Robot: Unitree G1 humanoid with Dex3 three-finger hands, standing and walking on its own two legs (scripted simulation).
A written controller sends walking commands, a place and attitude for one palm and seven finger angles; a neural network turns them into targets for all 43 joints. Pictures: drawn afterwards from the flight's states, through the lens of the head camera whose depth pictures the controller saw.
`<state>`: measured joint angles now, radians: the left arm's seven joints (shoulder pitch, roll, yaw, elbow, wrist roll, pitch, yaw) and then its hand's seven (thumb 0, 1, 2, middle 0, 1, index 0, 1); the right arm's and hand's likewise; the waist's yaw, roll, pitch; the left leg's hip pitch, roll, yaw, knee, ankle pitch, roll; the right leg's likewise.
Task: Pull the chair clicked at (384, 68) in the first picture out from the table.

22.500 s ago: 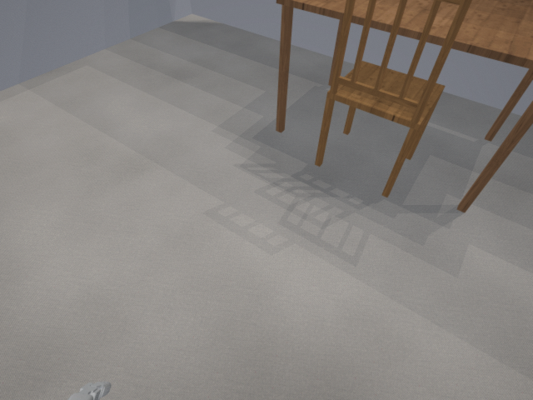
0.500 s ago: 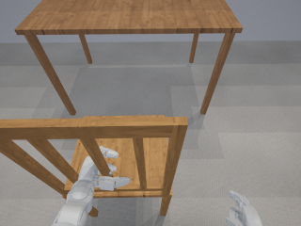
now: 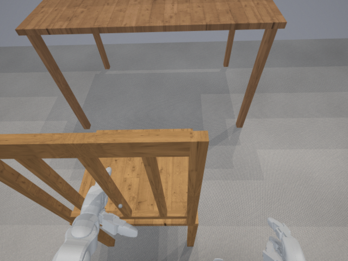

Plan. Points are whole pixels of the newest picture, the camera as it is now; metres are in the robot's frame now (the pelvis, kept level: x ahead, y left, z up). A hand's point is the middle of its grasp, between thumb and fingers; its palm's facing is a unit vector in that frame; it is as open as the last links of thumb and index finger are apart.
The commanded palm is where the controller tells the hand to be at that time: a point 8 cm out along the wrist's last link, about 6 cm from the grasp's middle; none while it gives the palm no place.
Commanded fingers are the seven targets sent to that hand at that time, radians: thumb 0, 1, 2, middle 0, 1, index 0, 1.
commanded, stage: draw the fingers out of the gap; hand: left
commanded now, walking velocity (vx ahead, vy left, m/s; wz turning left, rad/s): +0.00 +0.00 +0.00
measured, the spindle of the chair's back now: (112, 191) +0.28 +0.16 -0.01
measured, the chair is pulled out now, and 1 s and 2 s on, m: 0.63 0.63 0.63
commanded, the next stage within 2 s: draw the hand back to the body in 0.78 s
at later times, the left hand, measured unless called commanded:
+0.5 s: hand (111, 248) +0.17 +0.15 -0.04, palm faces -0.02 -0.99 -0.16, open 17.5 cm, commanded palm +0.15 +0.20 -0.02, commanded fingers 0.00 -0.55 0.20 0.00 0.00 0.00 0.00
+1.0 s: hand out of the picture +0.13 +0.15 -0.02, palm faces +0.06 -1.00 -0.06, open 17.5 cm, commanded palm +0.09 +0.21 +0.01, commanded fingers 0.00 -0.55 0.20 0.00 0.00 0.00 0.00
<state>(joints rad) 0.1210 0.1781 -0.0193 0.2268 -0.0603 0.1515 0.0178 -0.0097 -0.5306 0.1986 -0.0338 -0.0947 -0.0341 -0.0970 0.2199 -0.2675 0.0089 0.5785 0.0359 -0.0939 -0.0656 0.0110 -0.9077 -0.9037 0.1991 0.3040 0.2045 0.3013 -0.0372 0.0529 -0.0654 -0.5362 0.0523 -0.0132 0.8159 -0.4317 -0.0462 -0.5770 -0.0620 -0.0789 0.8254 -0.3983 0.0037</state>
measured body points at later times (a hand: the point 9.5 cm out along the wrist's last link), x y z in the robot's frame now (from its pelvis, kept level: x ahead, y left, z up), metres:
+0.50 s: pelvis -0.01 +0.01 -0.01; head +0.03 -0.01 +0.44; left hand +0.16 +0.20 -0.03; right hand +0.18 -0.23 -0.09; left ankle -0.02 +0.15 -0.70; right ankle +0.01 -0.12 -0.70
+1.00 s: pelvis -0.01 +0.01 -0.03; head +0.02 +0.01 +0.42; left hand +0.12 +0.20 -0.01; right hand +0.18 -0.22 -0.09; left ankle -0.02 +0.15 -0.70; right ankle +0.01 -0.12 -0.70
